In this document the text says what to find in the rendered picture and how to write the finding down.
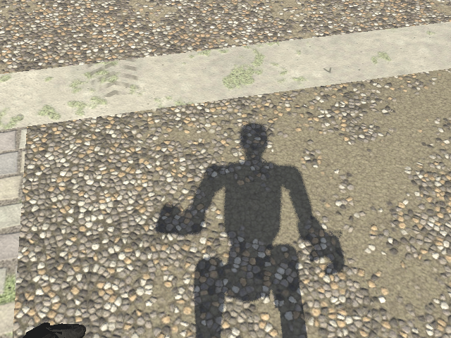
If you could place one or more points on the robot left hand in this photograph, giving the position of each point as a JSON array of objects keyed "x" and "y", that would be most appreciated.
[{"x": 45, "y": 330}]

